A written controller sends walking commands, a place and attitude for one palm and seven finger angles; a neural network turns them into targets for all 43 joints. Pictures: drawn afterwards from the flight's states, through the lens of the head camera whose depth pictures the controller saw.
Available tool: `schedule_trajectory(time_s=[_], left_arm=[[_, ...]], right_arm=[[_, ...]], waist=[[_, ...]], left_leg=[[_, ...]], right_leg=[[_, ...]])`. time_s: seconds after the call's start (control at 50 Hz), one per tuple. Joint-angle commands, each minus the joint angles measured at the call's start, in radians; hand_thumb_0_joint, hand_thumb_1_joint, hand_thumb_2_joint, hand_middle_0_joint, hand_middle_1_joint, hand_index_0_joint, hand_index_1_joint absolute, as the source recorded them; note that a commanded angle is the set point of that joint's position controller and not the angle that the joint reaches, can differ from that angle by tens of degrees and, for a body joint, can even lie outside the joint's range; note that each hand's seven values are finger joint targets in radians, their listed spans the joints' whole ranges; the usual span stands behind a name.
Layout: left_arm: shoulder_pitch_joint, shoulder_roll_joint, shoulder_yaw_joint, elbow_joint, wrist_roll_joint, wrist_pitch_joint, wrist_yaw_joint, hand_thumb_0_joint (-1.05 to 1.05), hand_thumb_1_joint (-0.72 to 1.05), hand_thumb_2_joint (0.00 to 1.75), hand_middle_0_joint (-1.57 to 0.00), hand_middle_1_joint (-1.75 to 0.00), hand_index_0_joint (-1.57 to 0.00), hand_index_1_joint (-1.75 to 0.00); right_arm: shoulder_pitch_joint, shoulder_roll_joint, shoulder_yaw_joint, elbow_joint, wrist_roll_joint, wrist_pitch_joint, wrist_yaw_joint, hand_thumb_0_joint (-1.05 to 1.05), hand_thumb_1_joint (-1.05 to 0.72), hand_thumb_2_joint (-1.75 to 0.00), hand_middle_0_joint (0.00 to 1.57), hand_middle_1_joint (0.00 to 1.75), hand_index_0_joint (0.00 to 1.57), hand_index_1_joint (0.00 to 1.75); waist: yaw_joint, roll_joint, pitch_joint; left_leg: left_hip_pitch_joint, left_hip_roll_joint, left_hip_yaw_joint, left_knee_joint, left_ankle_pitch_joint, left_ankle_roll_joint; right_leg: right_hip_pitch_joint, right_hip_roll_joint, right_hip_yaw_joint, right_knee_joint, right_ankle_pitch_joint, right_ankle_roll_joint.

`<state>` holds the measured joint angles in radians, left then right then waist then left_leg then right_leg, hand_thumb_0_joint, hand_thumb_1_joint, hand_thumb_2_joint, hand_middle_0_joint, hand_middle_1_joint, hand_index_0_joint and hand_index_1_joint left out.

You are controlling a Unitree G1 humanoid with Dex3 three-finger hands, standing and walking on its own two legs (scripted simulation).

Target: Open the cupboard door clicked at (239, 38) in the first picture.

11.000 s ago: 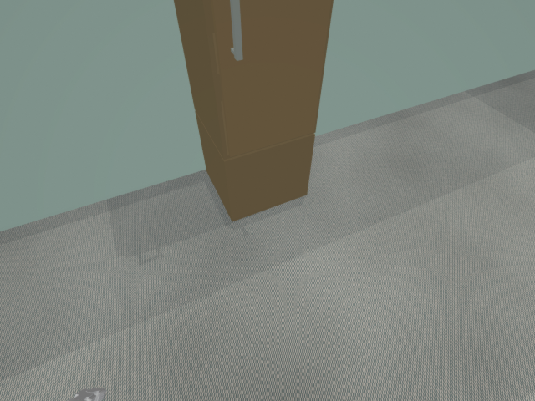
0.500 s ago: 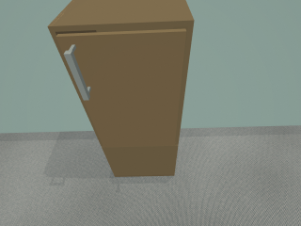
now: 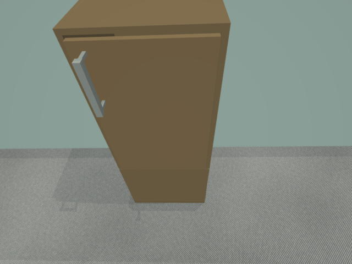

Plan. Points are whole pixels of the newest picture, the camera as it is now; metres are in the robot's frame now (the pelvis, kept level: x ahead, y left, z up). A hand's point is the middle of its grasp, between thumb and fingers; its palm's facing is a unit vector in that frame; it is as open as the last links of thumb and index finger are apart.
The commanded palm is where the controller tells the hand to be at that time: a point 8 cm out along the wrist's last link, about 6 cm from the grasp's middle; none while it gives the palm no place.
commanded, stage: look again from close up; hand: left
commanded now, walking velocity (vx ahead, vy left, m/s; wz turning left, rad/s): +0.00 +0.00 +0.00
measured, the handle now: (92, 86) +0.52 +0.25 +0.13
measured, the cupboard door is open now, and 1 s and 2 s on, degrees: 0 0 0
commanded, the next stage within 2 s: raise the hand with hooked fingers in 0.24 s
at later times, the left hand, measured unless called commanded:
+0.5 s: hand (100, 244) +0.17 +0.19 -0.05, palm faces +0.27 -0.96 -0.12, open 7.5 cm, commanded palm +0.12 +0.23 -0.05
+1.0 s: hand (82, 228) +0.19 +0.21 +0.01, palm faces +0.01 -1.00 -0.08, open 10.0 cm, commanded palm +0.16 +0.27 +0.02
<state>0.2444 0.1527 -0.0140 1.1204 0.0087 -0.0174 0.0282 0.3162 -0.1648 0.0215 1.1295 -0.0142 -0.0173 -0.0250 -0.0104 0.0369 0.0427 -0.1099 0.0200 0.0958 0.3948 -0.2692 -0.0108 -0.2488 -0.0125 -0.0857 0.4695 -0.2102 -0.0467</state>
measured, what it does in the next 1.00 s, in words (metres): lowers itself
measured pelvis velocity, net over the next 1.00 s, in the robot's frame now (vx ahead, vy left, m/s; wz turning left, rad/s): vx -0.02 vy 0.02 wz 0.05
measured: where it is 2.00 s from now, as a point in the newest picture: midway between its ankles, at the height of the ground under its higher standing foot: outside the picture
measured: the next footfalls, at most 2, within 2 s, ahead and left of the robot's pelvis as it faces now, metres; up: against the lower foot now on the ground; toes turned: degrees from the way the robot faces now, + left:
none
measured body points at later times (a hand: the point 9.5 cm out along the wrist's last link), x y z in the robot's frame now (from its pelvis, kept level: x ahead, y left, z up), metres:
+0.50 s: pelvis +0.00 +0.00 -0.01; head +0.01 -0.03 +0.44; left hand +0.16 +0.24 -0.03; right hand +0.09 -0.25 -0.14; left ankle -0.04 +0.12 -0.74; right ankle +0.03 -0.09 -0.74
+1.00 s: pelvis -0.02 +0.02 -0.06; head +0.03 +0.02 +0.39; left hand +0.18 +0.26 +0.02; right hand +0.18 -0.18 -0.13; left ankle -0.04 +0.13 -0.74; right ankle +0.03 -0.09 -0.74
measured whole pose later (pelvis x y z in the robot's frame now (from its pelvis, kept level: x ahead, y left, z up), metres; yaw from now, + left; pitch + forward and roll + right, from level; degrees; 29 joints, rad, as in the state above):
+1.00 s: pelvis -0.02 +0.02 -0.06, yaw +3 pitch +9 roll -2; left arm 0.35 0.24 0.15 -0.06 -0.25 -0.33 -0.28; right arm 0.22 -0.20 0.07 0.54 0.03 -0.22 -0.05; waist 0.03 0.03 -0.07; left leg -0.62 0.03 0.01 0.98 -0.51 0.01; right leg -0.68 -0.04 -0.15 0.91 -0.39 -0.03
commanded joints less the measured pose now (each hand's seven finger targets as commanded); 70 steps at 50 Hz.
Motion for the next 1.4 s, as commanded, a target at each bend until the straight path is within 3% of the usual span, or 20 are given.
schedule_trajectory(time_s=[0.0, 0.3, 0.32, 0.34, 0.36, 0.38, 0.4, 0.42, 0.46, 0.48, 0.5, 0.56, 0.62, 0.68, 0.76, 0.84, 0.9, 0.98, 1.12, 1.38], left_arm=[[0.040, 0.118, 0.023, -0.024, -0.003, -0.023, 0.005, 0.00, 0.90, 0.90, -0.20, -0.30, -0.20, -0.30], [0.037, 0.122, 0.030, -0.020, 0.000, -0.026, 0.006, 0.00, 0.90, 0.90, -0.20, -0.30, -0.20, -0.30], [0.172, 0.138, 0.040, 0.023, 0.003, -0.028, 0.047, 0.00, 0.90, 0.90, -0.20, -0.30, -0.20, -0.30], [-0.636, 0.369, 0.151, -1.454, -0.208, -0.266, 0.020, 0.00, 0.88, 0.89, -0.20, -0.32, -0.20, -0.32], [-0.181, 0.303, 0.152, -1.240, -0.129, -0.223, 0.069, 0.00, 0.85, 0.88, -0.20, -0.33, -0.20, -0.33], [0.071, 0.084, 0.056, -1.111, -0.171, -0.109, 0.095, 0.00, 0.83, 0.87, -0.21, -0.34, -0.21, -0.34], [0.072, 0.038, 0.052, -1.083, -0.188, -0.114, 0.074, 0.00, 0.81, 0.86, -0.21, -0.36, -0.21, -0.36], [-0.005, 0.080, 0.090, -1.119, -0.205, -0.168, 0.052, 0.00, 0.78, 0.85, -0.21, -0.37, -0.21, -0.37], [0.171, 0.056, 0.146, -1.009, -0.221, -0.291, -0.028, 0.00, 0.74, 0.83, -0.21, -0.40, -0.21, -0.40], [0.280, 0.043, 0.158, -0.955, -0.226, -0.355, -0.083, 0.00, 0.71, 0.82, -0.21, -0.42, -0.21, -0.42], [0.333, 0.013, 0.147, -0.956, -0.241, -0.430, -0.142, 0.00, 0.69, 0.81, -0.22, -0.43, -0.22, -0.43], [0.340, 0.058, 0.188, -0.957, -0.272, -0.644, -0.333, 0.00, 0.62, 0.78, -0.22, -0.48, -0.22, -0.48], [0.307, 0.125, 0.237, -1.085, -0.304, -0.559, -0.394, 0.00, 0.55, 0.75, -0.22, -0.53, -0.22, -0.53], [0.148, 0.172, 0.265, -1.286, -0.320, -0.468, -0.339, 0.00, 0.48, 0.72, -0.23, -0.57, -0.23, -0.57], [0.042, 0.165, 0.225, -1.496, -0.263, -0.499, -0.238, 0.00, 0.39, 0.68, -0.24, -0.63, -0.24, -0.63], [-0.002, 0.155, 0.161, -1.476, -0.245, -0.498, -0.269, 0.00, 0.29, 0.64, -0.24, -0.69, -0.24, -0.69], [0.016, 0.185, 0.187, -1.387, -0.264, -0.406, -0.314, 0.00, 0.22, 0.61, -0.25, -0.74, -0.25, -0.74], [0.064, 0.229, 0.286, -1.336, -0.306, -0.279, -0.321, 0.00, 0.13, 0.57, -0.25, -0.80, -0.25, -0.80], [0.009, 0.253, 0.350, -1.378, -0.318, -0.278, -0.272, 0.00, -0.03, 0.50, -0.27, -0.90, -0.27, -0.90], [-0.236, 0.369, 0.438, -1.309, -0.348, -0.208, -0.347, 0.00, -0.34, 0.37, -0.29, -1.10, -0.29, -1.10]], right_arm=[[0.064, -0.071, -0.017, -0.017, -0.003, -0.015, -0.002, 0.00, -0.90, -0.90, 0.20, 0.30, 0.20, 0.30], [0.050, -0.066, -0.026, -0.006, -0.003, -0.015, -0.009, 0.00, -0.90, -0.90, 0.20, 0.30, 0.20, 0.30], [-0.074, -0.105, -0.045, -0.071, 0.013, -0.015, 0.000, 0.00, -0.90, -0.90, 0.20, 0.30, 0.20, 0.30], [-0.094, -0.274, -0.050, -0.444, 0.064, -0.174, -0.051, 0.00, -0.90, -0.90, 0.20, 0.30, 0.20, 0.30], [-0.166, -0.199, -0.046, -0.409, 0.047, -0.246, -0.081, 0.00, -0.90, -0.90, 0.20, 0.30, 0.20, 0.30], [-0.163, -0.152, -0.054, -0.419, 0.068, -0.275, -0.081, 0.00, -0.90, -0.90, 0.20, 0.30, 0.20, 0.30], [-0.127, -0.174, -0.049, -0.391, 0.069, -0.284, -0.077, 0.00, -0.90, -0.90, 0.20, 0.30, 0.20, 0.30], [-0.148, -0.199, -0.065, -0.453, 0.059, -0.307, -0.070, 0.00, -0.90, -0.90, 0.20, 0.30, 0.20, 0.30], [-0.140, -0.202, -0.094, -0.508, 0.032, -0.330, -0.053, 0.00, -0.90, -0.90, 0.20, 0.30, 0.20, 0.30], [-0.155, -0.199, -0.099, -0.546, 0.035, -0.338, -0.032, 0.00, -0.90, -0.90, 0.20, 0.30, 0.20, 0.30], [-0.160, -0.192, -0.099, -0.582, 0.028, -0.342, -0.014, 0.00, -0.90, -0.90, 0.20, 0.30, 0.20, 0.30], [-0.195, -0.216, -0.119, -0.663, 0.027, -0.332, 0.027, 0.00, -0.90, -0.90, 0.20, 0.30, 0.20, 0.30], [-0.222, -0.229, -0.118, -0.772, 0.051, -0.287, 0.026, 0.00, -0.90, -0.90, 0.20, 0.30, 0.20, 0.30], [-0.194, -0.216, -0.106, -0.818, 0.055, -0.252, -0.002, 0.00, -0.90, -0.90, 0.20, 0.30, 0.20, 0.30], [-0.110, -0.189, -0.087, -0.801, 0.039, -0.243, -0.017, 0.00, -0.90, -0.90, 0.20, 0.30, 0.20, 0.30], [-0.105, -0.202, -0.061, -0.762, 0.039, -0.263, -0.027, 0.00, -0.90, -0.90, 0.20, 0.30, 0.20, 0.30], [-0.120, -0.212, -0.048, -0.752, 0.050, -0.273, -0.036, 0.00, -0.90, -0.90, 0.20, 0.30, 0.20, 0.30], [-0.161, -0.203, -0.036, -0.755, 0.057, -0.280, -0.047, 0.00, -0.90, -0.90, 0.20, 0.30, 0.20, 0.30], [-0.130, -0.202, -0.031, -0.726, 0.051, -0.314, -0.042, 0.00, -0.90, -0.90, 0.20, 0.30, 0.20, 0.30], [-0.127, -0.235, -0.025, -0.680, 0.063, -0.332, -0.069, 0.00, -0.90, -0.90, 0.20, 0.30, 0.20, 0.30]], waist=[[0.006, -0.036, 0.007], [0.005, -0.046, 0.005], [0.070, -0.124, 0.035], [-0.062, 0.066, -0.442], [0.029, 0.227, -0.450], [0.004, 0.167, -0.270], [-0.013, 0.023, -0.125], [-0.039, -0.104, -0.006], [0.004, -0.278, -0.045], [0.047, -0.201, -0.050], [0.064, -0.222, -0.104], [0.057, -0.220, -0.157], [0.087, -0.124, -0.264], [0.049, -0.083, -0.295], [0.000, 0.038, -0.335], [-0.036, 0.077, -0.304], [-0.023, 0.030, -0.296], [0.036, -0.021, -0.320], [0.042, -0.039, -0.287], [0.044, 0.029, -0.251]], left_leg=[[-0.088, 0.087, -0.083, -0.079, 0.075, 0.031], [-0.066, 0.092, -0.076, -0.069, 0.100, 0.023], [-0.178, 0.098, -0.007, 0.166, 0.002, -0.004], [0.029, -0.029, -0.063, 0.013, 0.174, 0.043], [0.030, -0.029, -0.037, 0.004, 0.252, 0.052], [-0.063, -0.011, -0.073, 0.007, 0.233, 0.019], [-0.111, -0.010, -0.074, 0.030, 0.177, 0.027], [-0.186, -0.018, -0.097, 0.071, 0.096, 0.039], [-0.308, -0.025, -0.086, 0.158, 0.009, 0.036], [-0.358, -0.036, -0.078, 0.194, 0.004, 0.022], [-0.410, -0.047, -0.066, 0.250, 0.007, 0.013], [-0.579, -0.061, -0.058, 0.419, -0.037, 0.003], [-0.603, -0.079, -0.026, 0.453, -0.032, 0.023], [-0.595, -0.067, -0.045, 0.461, -0.062, 0.030], [-0.499, -0.032, -0.086, 0.462, 0.032, 0.036], [-0.462, -0.017, -0.120, 0.448, 0.028, 0.032], [-0.471, -0.017, -0.134, 0.407, -0.002, 0.030], [-0.466, -0.019, -0.139, 0.338, 0.030, 0.023], [-0.409, -0.011, -0.126, 0.271, 0.078, 0.013], [-0.254, -0.017, -0.119, 0.187, 0.168, 0.017]], right_leg=[[0.076, -0.118, 0.143, -0.099, 0.113, -0.011], [0.089, -0.119, 0.143, -0.107, 0.192, -0.013], [0.118, -0.182, 0.203, -0.088, 0.615, 0.072], [0.227, -0.103, 0.204, -0.022, 0.420, 0.018], [0.232, -0.042, 0.150, 0.017, 0.248, -0.016], [0.129, -0.026, 0.089, 0.003, 0.148, -0.006], [0.024, -0.018, 0.051, -0.019, 0.092, 0.018], [-0.081, -0.021, 0.042, -0.027, -0.007, 0.036], [-0.160, -0.021, 0.043, 0.019, -0.174, 0.049], [-0.162, -0.028, 0.050, 0.075, -0.176, 0.035], [-0.166, -0.026, 0.057, 0.141, -0.147, 0.031], [-0.213, -0.044, 0.122, 0.265, -0.084, 0.023], [-0.184, -0.055, 0.162, 0.284, -0.096, 0.021], [-0.225, -0.036, 0.167, 0.273, -0.192, 0.034], [-0.254, -0.007, 0.092, 0.333, -0.024, 0.025], [-0.312, 0.008, 0.041, 0.347, -0.023, 0.022], [-0.268, 0.008, 0.028, 0.314, -0.054, 0.025], [-0.151, 0.004, 0.016, 0.279, -0.037, 0.024], [-0.111, 0.003, 0.005, 0.235, 0.003, 0.028], [0.001, 0.005, 0.017, 0.138, 0.118, 0.019]])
